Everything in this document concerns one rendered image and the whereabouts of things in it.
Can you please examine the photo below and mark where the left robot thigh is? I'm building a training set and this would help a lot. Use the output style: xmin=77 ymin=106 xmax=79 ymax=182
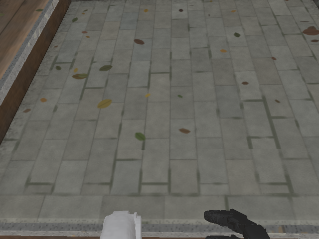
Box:
xmin=100 ymin=210 xmax=143 ymax=239

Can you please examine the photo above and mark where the robot right hand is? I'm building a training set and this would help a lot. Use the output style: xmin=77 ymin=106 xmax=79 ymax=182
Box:
xmin=203 ymin=209 xmax=270 ymax=239

